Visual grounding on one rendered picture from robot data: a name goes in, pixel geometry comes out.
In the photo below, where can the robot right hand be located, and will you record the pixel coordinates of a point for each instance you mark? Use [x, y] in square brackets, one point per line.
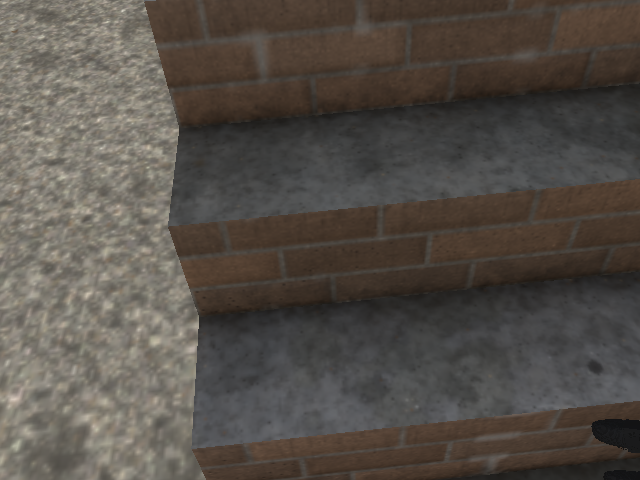
[620, 433]

